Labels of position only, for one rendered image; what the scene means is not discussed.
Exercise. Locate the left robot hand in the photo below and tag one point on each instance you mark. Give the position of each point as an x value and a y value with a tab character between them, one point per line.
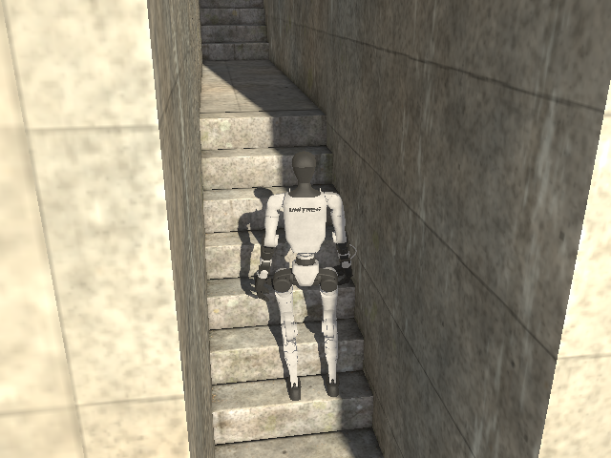
260	288

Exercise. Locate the right robot hand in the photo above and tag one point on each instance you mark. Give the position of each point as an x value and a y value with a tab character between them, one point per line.
341	271

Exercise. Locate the robot left forearm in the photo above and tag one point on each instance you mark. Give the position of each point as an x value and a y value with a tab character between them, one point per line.
265	260

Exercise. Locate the robot right upper arm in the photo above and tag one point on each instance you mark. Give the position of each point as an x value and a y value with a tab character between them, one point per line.
335	203

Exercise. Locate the robot right forearm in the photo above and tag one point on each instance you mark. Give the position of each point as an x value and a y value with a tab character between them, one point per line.
343	253

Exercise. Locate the robot left upper arm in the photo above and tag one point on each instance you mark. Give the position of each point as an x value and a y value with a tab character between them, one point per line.
274	203

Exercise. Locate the robot head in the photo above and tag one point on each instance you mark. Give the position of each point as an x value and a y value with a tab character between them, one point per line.
304	164

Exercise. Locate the robot left thigh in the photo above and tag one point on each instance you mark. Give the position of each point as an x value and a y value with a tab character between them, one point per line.
283	286

